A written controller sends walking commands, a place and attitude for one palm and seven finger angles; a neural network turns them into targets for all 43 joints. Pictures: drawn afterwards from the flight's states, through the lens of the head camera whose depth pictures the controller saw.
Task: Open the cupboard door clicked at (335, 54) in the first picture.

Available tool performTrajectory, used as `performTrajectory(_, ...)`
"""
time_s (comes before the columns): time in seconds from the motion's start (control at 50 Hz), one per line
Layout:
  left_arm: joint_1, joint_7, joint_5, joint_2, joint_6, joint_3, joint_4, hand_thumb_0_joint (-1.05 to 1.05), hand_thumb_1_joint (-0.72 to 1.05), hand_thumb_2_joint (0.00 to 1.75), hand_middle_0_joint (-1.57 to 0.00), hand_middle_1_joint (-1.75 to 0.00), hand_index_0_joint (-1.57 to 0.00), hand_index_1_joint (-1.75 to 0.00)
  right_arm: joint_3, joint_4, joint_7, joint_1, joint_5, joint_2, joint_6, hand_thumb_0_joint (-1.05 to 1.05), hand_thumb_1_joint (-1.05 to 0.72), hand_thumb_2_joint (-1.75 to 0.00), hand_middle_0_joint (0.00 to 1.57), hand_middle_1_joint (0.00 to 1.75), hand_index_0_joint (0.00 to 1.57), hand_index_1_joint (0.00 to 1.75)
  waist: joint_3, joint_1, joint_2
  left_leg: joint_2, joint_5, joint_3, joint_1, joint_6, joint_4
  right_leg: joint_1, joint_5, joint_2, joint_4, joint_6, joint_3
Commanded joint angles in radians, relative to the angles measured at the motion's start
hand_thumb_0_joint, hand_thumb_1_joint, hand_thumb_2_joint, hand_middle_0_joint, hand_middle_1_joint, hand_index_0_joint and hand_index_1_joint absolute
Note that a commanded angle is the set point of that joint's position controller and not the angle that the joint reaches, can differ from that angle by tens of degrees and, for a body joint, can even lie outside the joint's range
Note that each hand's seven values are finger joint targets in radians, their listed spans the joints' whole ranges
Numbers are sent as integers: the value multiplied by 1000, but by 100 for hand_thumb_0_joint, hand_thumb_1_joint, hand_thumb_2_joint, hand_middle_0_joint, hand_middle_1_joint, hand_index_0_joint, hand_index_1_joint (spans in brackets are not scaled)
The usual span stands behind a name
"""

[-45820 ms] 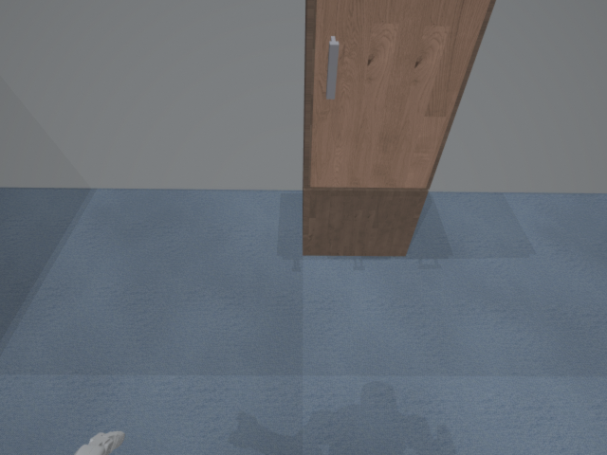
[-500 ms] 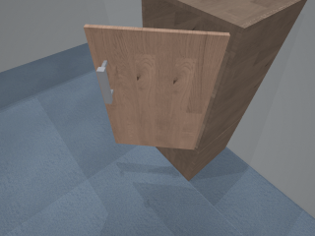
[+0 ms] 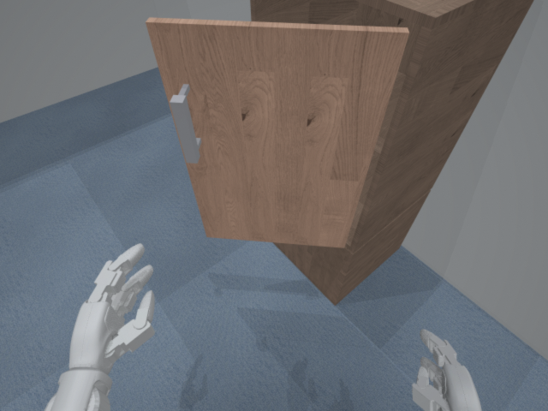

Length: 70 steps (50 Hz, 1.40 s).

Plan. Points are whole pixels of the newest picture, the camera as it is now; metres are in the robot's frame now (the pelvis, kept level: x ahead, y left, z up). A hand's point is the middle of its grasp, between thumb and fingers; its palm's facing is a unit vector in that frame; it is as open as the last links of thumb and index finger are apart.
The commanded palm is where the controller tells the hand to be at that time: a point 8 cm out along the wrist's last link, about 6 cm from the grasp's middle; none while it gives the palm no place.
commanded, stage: raise the hand with hooked fingers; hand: left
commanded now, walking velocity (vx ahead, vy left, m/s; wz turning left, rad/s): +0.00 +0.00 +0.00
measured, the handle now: (189, 124) +0.58 +0.19 +0.09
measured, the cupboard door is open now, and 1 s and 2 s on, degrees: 45 45 45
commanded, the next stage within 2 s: move the hooked fingers beside the handle in 1.82 s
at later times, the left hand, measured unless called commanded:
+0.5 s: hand (113, 336) +0.21 +0.23 +0.03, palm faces -0.06 -1.00 -0.01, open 10.8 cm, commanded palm +0.18 +0.29 +0.03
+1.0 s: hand (58, 290) +0.25 +0.29 +0.08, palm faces +0.02 -1.00 -0.05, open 13.6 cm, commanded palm +0.22 +0.33 +0.09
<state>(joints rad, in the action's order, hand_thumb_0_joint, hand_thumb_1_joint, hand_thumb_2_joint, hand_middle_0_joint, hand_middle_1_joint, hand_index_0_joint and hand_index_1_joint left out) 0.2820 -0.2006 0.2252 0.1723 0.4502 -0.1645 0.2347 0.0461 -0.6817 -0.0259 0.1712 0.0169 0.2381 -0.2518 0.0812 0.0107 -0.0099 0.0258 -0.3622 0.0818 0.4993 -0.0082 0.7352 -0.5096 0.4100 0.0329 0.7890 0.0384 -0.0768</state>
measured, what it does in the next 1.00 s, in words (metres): stands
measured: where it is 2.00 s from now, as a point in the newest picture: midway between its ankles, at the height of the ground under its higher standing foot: outside the picture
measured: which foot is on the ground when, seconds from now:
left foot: down 0.00-1.00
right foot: down 0.00-1.00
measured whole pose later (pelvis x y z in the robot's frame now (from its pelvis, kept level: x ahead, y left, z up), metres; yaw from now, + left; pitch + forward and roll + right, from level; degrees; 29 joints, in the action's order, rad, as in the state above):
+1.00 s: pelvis -0.01 +0.03 +0.00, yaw +1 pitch +6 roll -2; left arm 0.07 -0.46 0.34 0.38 0.19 -0.37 0.22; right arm -0.05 -0.55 -0.08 0.25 0.05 0.27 -0.26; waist 0.06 -0.02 0.03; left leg 0.03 -0.39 0.04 0.53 0.03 0.82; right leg -0.48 0.39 0.03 0.76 0.01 -0.11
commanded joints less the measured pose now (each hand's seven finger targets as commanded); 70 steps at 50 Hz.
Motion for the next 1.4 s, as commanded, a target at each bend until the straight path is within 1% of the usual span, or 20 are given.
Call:
performTrajectory(0.0, 206, -240, 48, 172, 176, -117, -25, 0, 55, 75, -22, -53, -22, -53, 52, 231, 17, -62, 9, 152, -54, 0, -90, -90, 20, 30, 20, 30, 162, -76, -14, -62, 180, -23, 132, 0, 127, 3, -311, 12, 38, -12, 92)
performTrajectory(0.04, 92, -248, 86, 215, 175, -166, -151, 0, 50, 73, -23, -55, -23, -55, 47, 280, 4, -67, 16, 144, -52, 0, -90, -90, 20, 30, 20, 30, 255, -71, -10, -64, 128, -19, 170, 15, 166, -9, -180, 11, 38, -25, 127)
performTrajectory(0.06, -5, -238, 109, 246, 175, -192, -204, 0, 48, 72, -23, -57, -23, -57, 45, 279, -5, -51, 15, 146, -48, 0, -90, -90, 20, 30, 20, 30, 246, -56, -5, -57, 85, -34, 187, 18, 184, -46, -87, 6, 31, -29, 147)
performTrajectory(0.12, -170, -187, 138, 208, 206, -152, -422, 0, 41, 69, -24, -62, -24, -62, 27, 281, -24, -24, 17, 122, -53, 0, -90, -90, 20, 30, 20, 30, 269, -10, 98, -33, 53, -60, 122, 33, 206, -103, 8, -11, 21, -24, 146)
performTrajectory(0.18, -237, -174, 103, 201, 200, -71, -476, 0, 34, 66, -24, -66, -24, -66, 10, 252, -43, 10, 13, 138, -63, 0, -90, -90, 20, 30, 20, 30, 229, 37, 124, -11, 42, -93, 119, 42, 216, -174, -3, -30, 47, -11, 119)
performTrajectory(0.24, -223, -201, 64, 204, 113, -14, -373, 0, 27, 63, -25, -70, -25, -70, -3, 231, -55, 22, 23, 153, -69, 0, -90, -90, 20, 30, 20, 30, 138, 66, 100, -6, -26, -117, 150, 45, 181, -203, 54, -36, 14, -16, 94)
performTrajectory(0.28, -202, -235, 70, 241, 18, -43, -294, 0, 22, 61, -25, -74, -25, -74, -9, 240, -63, 23, 33, 162, -64, 0, -90, -90, 20, 30, 20, 30, 133, 52, 67, -11, -33, -118, 164, 44, 161, -164, 75, -33, -19, -22, 102)
performTrajectory(0.36, -41, -239, 115, 313, -159, -200, -222, 0, 13, 57, -25, -80, -25, -80, -10, 283, -64, -12, 38, 150, -44, 0, -90, -90, 20, 30, 20, 30, 224, -50, 38, -23, 58, -111, 121, 36, 91, -13, -13, -28, -39, -21, 77)
performTrajectory(0.42, -35, -188, 166, 309, -171, -268, -305, 0, 6, 54, -26, -84, -26, -84, -17, 302, -60, -17, 31, 128, -31, 0, -90, -90, 20, 30, 20, 30, 245, -70, -5, -25, 113, -101, 101, 28, 61, 46, -78, -27, -45, -30, 56)
performTrajectory(0.46, -63, -152, 168, 319, -136, -289, -328, 0, 1, 52, -26, -87, -26, -87, -19, 293, -56, -11, 24, 127, -34, 0, -90, -90, 20, 30, 20, 30, 203, -71, -2, -21, 122, -106, 94, 24, 46, 36, -87, -39, -42, -22, 42)
performTrajectory(0.56, -205, -166, 109, 270, -50, -159, -322, 0, -10, 47, -27, -94, -27, -94, -23, 262, -50, 40, 20, 155, -59, 0, -90, -90, 20, 30, 20, 30, 115, 8, 73, -14, 55, -112, 52, 31, 29, -78, -35, -50, -45, -18, 27)
performTrajectory(0.62, -229, -215, 104, 289, -58, -146, -305, 0, -17, 44, -28, -99, -28, -99, -17, 250, -58, 63, 30, 168, -80, 0, -90, -90, 20, 30, 20, 30, 176, 19, 74, -13, 46, -118, 3, 34, 15, -58, -41, -45, -66, -21, 28)
performTrajectory(0.76, -277, -226, 146, 440, -113, -319, -299, 0, -34, 37, -29, -110, -29, -110, -23, 244, -77, 56, 29, 179, -82, 0, -90, -90, 20, 30, 20, 30, 217, -35, 96, -14, 172, -128, -77, 28, -29, 53, -174, -54, -74, -10, 7)
performTrajectory(0.78, -284, -223, 151, 412, -117, -302, -304, 0, -36, 36, -29, -111, -29, -111, -29, 248, -74, 46, 30, 170, -79, 0, -90, -90, 20, 30, 20, 30, 203, -34, 135, -14, 189, -125, -91, 23, -42, 54, -193, -53, -75, -9, 0)
performTrajectory(0.92, -342, -265, 139, 379, -207, -252, -191, 0, -50, 30, -30, -120, -30, -120, -33, 253, -69, 51, 38, 178, -55, 0, -90, -90, 20, 30, 20, 30, 141, -11, 106, -11, 222, -116, -114, 22, -67, 62, -258, -56, -114, -15, -4)
performTrajectory(1.0, -426, -303, 144, 435, -244, -287, -168, 0, -50, 30, -30, -120, -30, -120, -36, 256, -76, 50, 40, 182, -43, 0, -90, -90, 20, 30, 20, 30, 165, -12, 83, -14, 245, -114, -146, 27, -74, 91, -289, -57, -137, -14, 4)
performTrajectory(1.08, -520, -308, 157, 516, -223, -361, -191, 0, -50, 30, -30, -120, -30, -120, -44, 253, -81, 46, 32, 181, -36, 0, -90, -90, 20, 30, 20, 30, 210, -22, 97, -17, 282, -118, -182, 24, -84, 133, -313, -61, -146, -7, 9)
performTrajectory(1.22, -585, -340, 152, 517, -240, -345, -81, 0, -50, 30, -30, -120, -30, -120, -47, 230, -91, 47, 41, 183, -30, 0, -90, -90, 20, 30, 20, 30, 178, -13, 126, -16, 277, -118, -214, 26, -115, 131, -307, -56, -181, -9, 9)
performTrajectory(1.3, -625, -373, 155, 566, -278, -372, -14, 0, -50, 30, -30, -120, -30, -120, -47, 229, -94, 53, 44, 191, -23, 0, -90, -90, 20, 30, 20, 30, 178, -17, 85, -21, 281, -111, -208, 32, -126, 162, -331, -51, -203, -12, 17)
performTrajectory(1.38, -579, -387, 165, 535, -284, -357, 30, 0, -50, 30, -30, -120, -30, -120, -43, 241, -83, 56, 44, 193, -21, 0, -90, -90, 20, 30, 20, 30, 173, -27, 48, -24, 285, -105, -195, 33, -129, 168, -339, -49, -205, -13, 18)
